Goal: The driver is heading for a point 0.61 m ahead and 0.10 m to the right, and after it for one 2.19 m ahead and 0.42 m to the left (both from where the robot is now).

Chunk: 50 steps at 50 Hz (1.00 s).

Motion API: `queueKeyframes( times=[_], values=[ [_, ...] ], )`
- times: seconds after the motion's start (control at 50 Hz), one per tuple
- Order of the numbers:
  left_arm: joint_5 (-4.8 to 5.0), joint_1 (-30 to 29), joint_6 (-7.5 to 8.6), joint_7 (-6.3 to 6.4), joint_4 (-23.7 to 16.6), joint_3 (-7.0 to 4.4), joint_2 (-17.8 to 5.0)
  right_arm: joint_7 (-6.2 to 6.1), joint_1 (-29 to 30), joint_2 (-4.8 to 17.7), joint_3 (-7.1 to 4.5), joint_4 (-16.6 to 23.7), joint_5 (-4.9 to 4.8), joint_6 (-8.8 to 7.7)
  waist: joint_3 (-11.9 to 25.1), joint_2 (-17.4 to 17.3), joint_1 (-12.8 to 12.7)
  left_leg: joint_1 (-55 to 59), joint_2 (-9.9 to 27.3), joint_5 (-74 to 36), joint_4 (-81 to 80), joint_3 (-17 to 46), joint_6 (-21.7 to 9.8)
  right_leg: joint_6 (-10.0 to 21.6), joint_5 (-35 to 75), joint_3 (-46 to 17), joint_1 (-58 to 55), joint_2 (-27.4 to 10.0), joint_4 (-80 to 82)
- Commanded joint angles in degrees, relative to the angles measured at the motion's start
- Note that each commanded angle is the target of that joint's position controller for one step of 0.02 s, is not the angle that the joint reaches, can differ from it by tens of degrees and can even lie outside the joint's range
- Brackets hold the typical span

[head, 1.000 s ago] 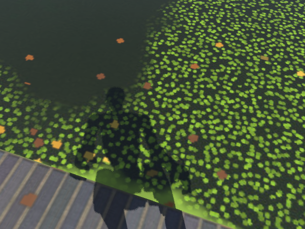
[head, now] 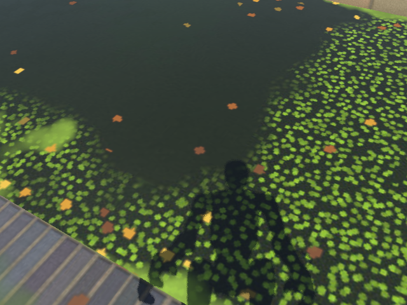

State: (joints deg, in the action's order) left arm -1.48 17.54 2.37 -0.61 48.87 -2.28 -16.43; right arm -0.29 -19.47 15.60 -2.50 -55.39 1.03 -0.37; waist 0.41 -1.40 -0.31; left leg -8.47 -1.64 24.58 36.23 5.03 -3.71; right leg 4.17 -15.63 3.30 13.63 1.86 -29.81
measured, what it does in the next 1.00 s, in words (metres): walks ahead: left foot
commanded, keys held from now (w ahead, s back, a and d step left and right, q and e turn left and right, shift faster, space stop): w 0.56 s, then w+e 0.34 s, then w+q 0.10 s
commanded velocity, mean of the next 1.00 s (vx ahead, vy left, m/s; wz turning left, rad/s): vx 0.47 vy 0.00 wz -0.12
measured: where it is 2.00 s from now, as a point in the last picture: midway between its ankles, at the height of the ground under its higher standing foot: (219, 189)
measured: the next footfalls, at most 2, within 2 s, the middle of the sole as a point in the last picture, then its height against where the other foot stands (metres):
left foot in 0.44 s outside the picture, level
right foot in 1.16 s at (259, 257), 0.13 m lower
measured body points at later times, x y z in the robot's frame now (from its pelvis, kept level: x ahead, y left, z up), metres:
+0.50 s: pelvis +0.24 +0.03 -0.02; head +0.28 +0.03 +0.43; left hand +0.18 +0.27 -0.16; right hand +0.43 -0.21 -0.12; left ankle +0.35 +0.09 -0.73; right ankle +0.03 -0.08 -0.68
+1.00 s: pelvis +0.50 +0.02 -0.03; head +0.52 +0.01 +0.42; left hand +0.70 +0.23 -0.14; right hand +0.41 -0.22 -0.17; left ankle +0.35 +0.09 -0.73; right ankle +0.65 -0.14 -0.72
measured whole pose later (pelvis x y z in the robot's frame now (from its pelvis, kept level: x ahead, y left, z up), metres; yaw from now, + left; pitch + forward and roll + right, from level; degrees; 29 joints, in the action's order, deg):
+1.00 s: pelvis +0.50 +0.02 -0.03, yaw -10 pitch +0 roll +2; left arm -2.5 5.7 0.1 -2.5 49.5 -4.4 -13.4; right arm -2.2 -25.6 12.4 -1.9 -57.5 2.8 -7.1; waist -1.8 2.2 3.5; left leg 1.9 -4.3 30.7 27.9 -12.3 -4.2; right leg 3.6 13.3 -3.7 35.5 -2.1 -38.2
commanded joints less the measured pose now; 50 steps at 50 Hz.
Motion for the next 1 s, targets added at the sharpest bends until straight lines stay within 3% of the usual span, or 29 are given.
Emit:
queueKeyframes(
  times=[0.02, 0.04, 0.06, 0.1, 0.16, 0.28, 0.34, 0.38, 0.42, 0.44, 0.46, 0.48, 0.5, 0.52, 0.54, 0.56, 0.58, 0.6, 0.64, 0.68, 0.7, 0.72, 0.74, 0.82, 0.92, 0.96, 1.0],
  values=[
    [0.1, 11.91, 0.41, 0.28, 1.42, -2.38, -9.51, 0.69, 8.88, 6.02, -1.09, 7.12, 0.76, -2.1, -8.02, 7.04, -3.41, -33.86, 0.55, 1.87, 23.99, 0.84, -2.98, 8.93, -27.96, -39.05, -16.11, -22.98, 23.3],
    [0.15, 7.43, 0.8, 0.15, 0.09, -1.9, -7.43, 1.43, 8.02, 5.58, -0.97, 6.19, 0.57, -2.37, -8.76, 4.49, -1.34, -32.57, 2.73, -3.16, 24.3, 0.36, -2.92, 7.88, -22.73, -33.1, -13.14, -20.09, 23.17],
    [0.25, 5.66, 1.26, 0.17, -0.44, -1.57, -6.45, 1.89, 7.2, 5.12, -0.92, 5.6, 0.4, -2.54, -7.7, 4.53, -0.39, -31.11, 4.13, -6.55, 23.55, -0.77, -2.33, 6.74, -16.08, -27.8, -12.87, -17.49, 23.7],
    [0.4, 6.7, 2.16, 0.33, 0.53, -0.83, -4.45, 2.45, 7.1, 4.34, -0.63, 4.93, 1.09, -2.16, -5.45, 6.31, -0.28, -29.46, 5.01, -11.24, 22.8, -3.13, -0.73, 5.61, -1.25, -19.81, -13.75, -14.11, 23.44],
    [1.04, 11.65, 2.62, 0.28, 3.21, -0.53, -3.84, 2.62, 11.11, 3.02, -0.09, 6.13, 1.06, -1.45, -4.7, 6.01, -1.1, -33.2, 5.08, -14.45, 21.56, -5.9, 1.14, 6.03, 18.22, -13.79, -17.09, -13.15, 21.6],
    [0.91, 14.28, 2.57, 0.68, 6.07, 0.23, -2.93, 2.74, 23.78, 0.31, 1.63, 10.83, 0.62, -1.54, -7.89, 6.64, -3.14, -29.86, 3.5, -22.38, 4.55, -10.39, 2.11, 6.19, 28.57, -7.8, -13.52, -11.42, 21.81],
    [0.99, 13.64, 2.77, 0.83, 7.31, 0.1, -3.92, 2.89, 25.74, 1.48, 1.52, 12.65, 0.28, -1.98, -9.39, 6.23, -2.53, -24.09, 2.73, -24.63, -3.18, -10.72, -0.12, 5.99, 30.76, -7.21, -13.21, -12.88, 23.07],
    [0.79, 11.34, 2.76, 0.91, 7.59, -0.15, -4.84, 2.63, 22.72, 2.77, 0.89, 12.17, 0.21, -2.34, -7.76, 6.51, -0.15, -18.39, 1.28, -22.77, -4.58, -10.36, -1.82, 5.02, 40.77, -6.28, -15.34, -13.72, 19.65],
    [0.8, 9.58, 2.29, 1.47, 7.69, -0.62, -6.18, 1.42, 10.38, 5.11, -0.46, 8.32, 0.12, -2.84, -0.45, 6.61, 4.95, -6.35, -1.69, -18.16, -6.48, -10.24, -4.21, 3.37, 53.22, -4.81, -18.49, -13.04, 5.98],
    [0.67, 9.54, 1.86, 1.57, 7.62, -0.4, -5.58, 0.63, 0.77, 6.85, -1.41, 5.3, 0.61, -3.27, 5.07, 4.87, 8.75, 5.64, -0.06, -17.48, -7.78, -8.16, -6.07, 2.46, 48.56, -3.32, -14.13, -11.28, -6.44],
    [1.52, 12.57, 1.72, 1.33, 6.06, 0.38, -2.41, -0.01, -7.18, 11.37, -2.65, 4.43, 2.17, -3.36, 12.11, -2.26, 9.23, 20.71, 13.29, -8.94, -8.37, 8.26, -9.68, 0.99, 29.15, -0.44, -0.04, -7.16, -25.33],
    [1.99, 19.23, 1.37, 0.8, 7.1, 0.69, 1.29, 0.4, -7.49, 12.89, -3.23, 4.36, 1.57, -2.9, 18.53, -11.26, 5.92, 28.8, 25.21, -3.8, -16.32, 35.21, -17.74, -0.3, -15.39, -2.77, 15.33, 3.76, -44.36],
    [0.53, 13.8, 1.23, 1.0, 6.87, -0.93, -4.07, 1.01, -2.71, 9.3, -2.76, 4.18, -0.79, -2.65, 11.61, -4.46, 4.78, 22.29, 21.81, -2.82, -19.38, 33.13, -16.13, 0.93, -11.67, -8.64, 20.3, 0.48, -47.04],
    [0.7, 9.21, 1.68, 0.77, 5.38, -1.18, -4.34, 1.15, 2.87, 6.63, -2.16, 5.23, -0.99, -2.86, 4.08, -3.03, 2.97, 13.28, 20.59, -8.41, -20.97, 23.58, -14.56, 1.23, -6.0, -8.42, 20.08, -2.24, -44.56],
    [0.74, 6.64, 1.83, 0.73, 5.0, -1.14, -3.68, 1.31, 5.34, 4.41, -1.69, 5.52, -0.43, -3.41, 0.91, -0.98, 1.79, 6.58, 18.3, -16.3, -22.69, 17.4, -13.27, 1.32, -2.94, -8.53, 17.33, -4.27, -41.1],
    [0.12, 6.05, 1.28, 0.68, 4.99, -1.24, -3.04, 1.14, 5.48, 3.42, -1.44, 5.0, -0.31, -3.86, -0.74, -1.28, 0.53, 2.41, 16.6, -20.94, -23.74, 13.43, -12.04, 0.87, -2.47, -8.59, 14.84, -5.47, -38.16],
    [-0.36, 7.05, 0.31, 0.39, 5.39, -1.03, -1.88, 0.99, 5.54, 2.38, -1.12, 4.52, -0.28, -4.26, -0.87, -1.27, -0.88, -0.72, 15.51, -22.2, -25.26, 9.78, -10.68, 0.29, -2.61, -8.84, 11.82, -6.23, -35.37],
    [-0.1, 6.39, -0.59, 0.12, 5.2, -1.18, -1.42, 0.94, 4.89, 2.15, -0.92, 4.15, -0.4, -4.87, -1.38, -1.23, -1.33, -1.89, 15.11, -22.78, -26.36, 7.96, -9.93, -0.14, -3.52, -8.42, 11.05, -6.07, -32.6],
    [-0.56, 5.2, -2.34, -0.46, 4.76, -1.25, -0.54, 0.66, 2.4, 4.17, -1.34, 3.33, -0.5, -5.57, -2.2, -0.73, -1.44, -2.38, 14.59, -24.61, -28.83, 4.14, -9.75, -0.89, -0.8, -7.48, 12.15, -5.72, -30.4],
    [-0.75, 1.9, -3.16, -0.96, 3.46, -1.43, -0.72, 0.69, 0.8, 5.75, -1.92, 2.8, 0.44, -6.02, -3.25, -0.75, -0.89, -2.12, 14.38, -22.52, -30.07, 1.2, -9.34, -1.17, 7.29, -7.27, 16.29, -6.16, -30.44],
    [0.12, -1.09, -3.04, -1.12, 2.34, -1.95, -1.52, 0.69, 0.59, 5.34, -1.67, 2.78, 0.25, -6.41, -4.88, -0.15, -0.86, -1.53, 12.58, -21.67, -30.63, -0.85, -8.1, -1.37, 11.37, -7.42, 19.66, -6.01, -27.59],
    [0.12, -4.06, -2.59, -1.31, 1.31, -2.33, -1.79, 0.4, -0.06, 4.04, -1.37, 1.81, -0.23, -6.92, -5.91, -0.07, -0.93, 0.73, 12.81, -21.24, -30.16, -1.56, -6.48, -1.4, 15.1, -9.6, 22.9, -6.64, -24.07],
    [0.73, -3.85, -2.3, -1.75, 1.18, -2.47, -1.54, 0.37, 0.13, 5.13, -1.66, 1.86, -0.28, -7.3, -6.25, -0.8, -1.13, 0.27, 11.63, -18.15, -30.68, -3.18, -6.36, -1.7, 18.94, -8.69, 23.24, -6.29, -19.93],
    [-0.17, -8.28, -2.1, -2.02, 0.0, -2.81, -0.97, -0.65, -3.03, 4.06, -1.29, 0.36, -0.29, -7.44, -5.25, -1.04, 0.57, 4.28, 12.53, -18.28, -25.65, -5.89, -6.76, -1.45, 29.6, -7.96, 25.72, -5.74, -14.71],
    [-1.34, -15.05, -2.03, -1.84, -2.6, -3.09, -1.37, -1.72, -10.41, 3.56, -0.88, -1.46, 1.62, -7.35, -8.27, 0.51, 4.13, 11.81, 14.54, -22.95, -16.68, -6.51, -6.66, -0.29, 28.59, -8.48, 34.0, -4.77, -12.23],
    [-1.28, -20.69, -1.3, -1.66, -4.78, -2.91, -0.96, -2.19, -13.99, 3.84, -0.74, -2.58, 2.08, -6.84, -9.92, 1.03, 6.47, 16.09, 14.77, -23.38, -12.9, -4.69, -7.52, -0.27, 27.76, -8.43, 38.55, -3.91, -8.43],
    [-0.6, -23.94, -0.41, -2.15, -6.04, -2.17, 0.22, -2.54, -14.33, 3.48, -0.51, -3.2, 2.02, -6.16, -10.8, 0.32, 7.51, 15.93, 13.75, -25.38, -9.33, -4.28, -7.78, -0.67, 30.43, -6.27, 37.08, -3.98, -1.85]
  ],
)
Velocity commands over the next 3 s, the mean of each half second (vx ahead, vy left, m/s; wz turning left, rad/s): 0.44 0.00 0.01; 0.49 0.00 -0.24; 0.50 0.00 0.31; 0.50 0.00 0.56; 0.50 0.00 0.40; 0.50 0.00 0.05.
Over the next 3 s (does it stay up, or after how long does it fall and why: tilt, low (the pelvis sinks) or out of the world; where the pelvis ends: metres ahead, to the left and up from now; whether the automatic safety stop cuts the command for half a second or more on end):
stays up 1.53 0.28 -0.12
